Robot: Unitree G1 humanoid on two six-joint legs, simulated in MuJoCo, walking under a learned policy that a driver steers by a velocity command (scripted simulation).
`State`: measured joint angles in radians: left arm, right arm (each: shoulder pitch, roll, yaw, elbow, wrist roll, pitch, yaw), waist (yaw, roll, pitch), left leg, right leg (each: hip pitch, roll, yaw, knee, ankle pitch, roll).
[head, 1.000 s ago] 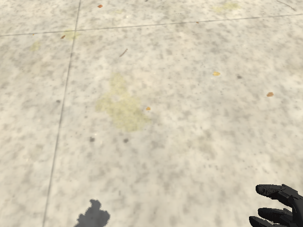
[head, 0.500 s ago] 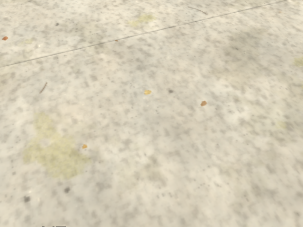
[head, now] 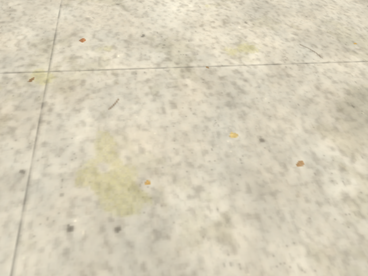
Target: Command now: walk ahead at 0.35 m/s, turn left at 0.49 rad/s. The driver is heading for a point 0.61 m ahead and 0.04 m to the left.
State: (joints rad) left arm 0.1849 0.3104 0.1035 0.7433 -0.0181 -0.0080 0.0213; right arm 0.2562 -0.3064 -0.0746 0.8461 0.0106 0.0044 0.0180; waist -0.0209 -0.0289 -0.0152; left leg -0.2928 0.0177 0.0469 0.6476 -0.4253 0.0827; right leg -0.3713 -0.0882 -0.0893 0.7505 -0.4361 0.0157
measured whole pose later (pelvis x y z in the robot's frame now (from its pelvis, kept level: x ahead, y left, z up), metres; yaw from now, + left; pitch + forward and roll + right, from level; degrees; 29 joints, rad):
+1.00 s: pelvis +0.45 +0.13 +0.00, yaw +17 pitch +2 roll -2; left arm 0.32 0.30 0.05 0.86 -0.02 -0.06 0.00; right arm 0.04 -0.25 -0.03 0.64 -0.02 -0.07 0.02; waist 0.07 0.00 0.05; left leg -0.48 0.01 -0.01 0.55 -0.12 0.03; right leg -0.27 0.01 0.07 0.91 -0.57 0.04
